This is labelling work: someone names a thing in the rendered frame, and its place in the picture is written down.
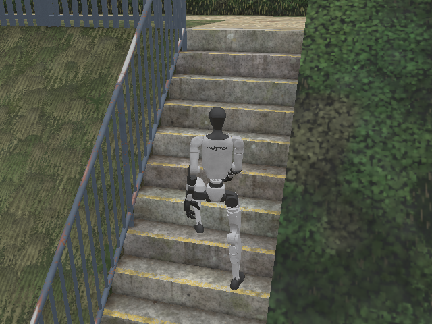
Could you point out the stairs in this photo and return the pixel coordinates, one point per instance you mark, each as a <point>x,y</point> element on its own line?
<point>169,273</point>

